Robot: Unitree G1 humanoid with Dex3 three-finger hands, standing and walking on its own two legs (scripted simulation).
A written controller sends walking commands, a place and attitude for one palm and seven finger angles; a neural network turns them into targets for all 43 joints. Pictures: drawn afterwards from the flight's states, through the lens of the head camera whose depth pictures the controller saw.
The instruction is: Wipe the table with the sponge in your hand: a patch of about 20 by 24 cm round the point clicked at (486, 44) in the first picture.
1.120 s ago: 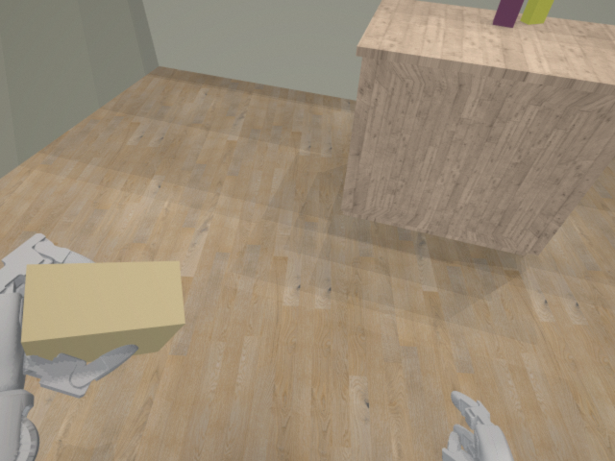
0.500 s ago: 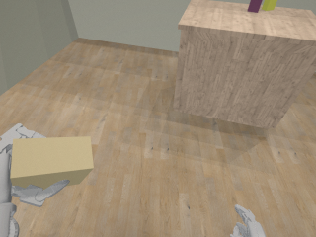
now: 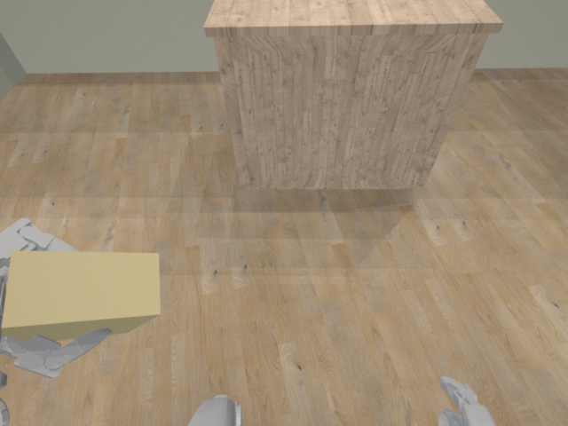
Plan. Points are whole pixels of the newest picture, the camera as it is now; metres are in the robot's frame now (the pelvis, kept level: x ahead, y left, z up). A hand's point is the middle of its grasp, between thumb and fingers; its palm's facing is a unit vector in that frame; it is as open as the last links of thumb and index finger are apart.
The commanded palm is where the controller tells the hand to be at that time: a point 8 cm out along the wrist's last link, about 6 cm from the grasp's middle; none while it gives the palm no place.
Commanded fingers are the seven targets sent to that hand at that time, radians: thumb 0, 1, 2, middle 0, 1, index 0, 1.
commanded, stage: walk to a spot facing it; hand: left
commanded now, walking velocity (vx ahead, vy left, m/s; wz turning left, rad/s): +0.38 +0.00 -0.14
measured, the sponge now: (102, 298) +0.23 +0.20 +0.14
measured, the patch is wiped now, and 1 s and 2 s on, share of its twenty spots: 0.00 0.00 0.00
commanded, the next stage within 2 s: turn to face it in 1.10 s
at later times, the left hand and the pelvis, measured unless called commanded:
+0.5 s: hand (125, 143) +0.42 +0.21 +0.20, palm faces +0.29 -0.85 -0.44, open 10.2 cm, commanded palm +0.37 +0.27 +0.17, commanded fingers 0.00 0.10 1.30 -1.20 -1.60 -1.20 -1.60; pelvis +0.17 +0.01 -0.01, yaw -8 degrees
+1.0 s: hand (226, 69) +0.58 +0.10 +0.21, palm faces +0.26 -0.78 -0.57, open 10.2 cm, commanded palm +0.53 +0.17 +0.17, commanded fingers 0.00 0.10 1.30 -1.20 -1.60 -1.20 -1.60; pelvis +0.34 -0.09 -0.01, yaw -6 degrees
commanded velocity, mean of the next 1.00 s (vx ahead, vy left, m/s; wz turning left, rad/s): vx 0.36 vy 0.00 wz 0.02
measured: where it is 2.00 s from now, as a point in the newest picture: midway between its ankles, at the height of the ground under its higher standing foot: (329, 349)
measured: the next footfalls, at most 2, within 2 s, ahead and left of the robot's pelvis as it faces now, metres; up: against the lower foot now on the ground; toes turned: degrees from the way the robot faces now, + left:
left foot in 0.26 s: +0.21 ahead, +0.13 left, +0.00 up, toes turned +7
right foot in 0.70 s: +0.36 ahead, -0.17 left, +0.00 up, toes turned -19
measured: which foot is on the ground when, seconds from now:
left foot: up 0.00-0.24, down 0.26-0.70, up 0.72-1.00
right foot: down 0.00-0.26, up 0.28-0.68, down 0.70-1.00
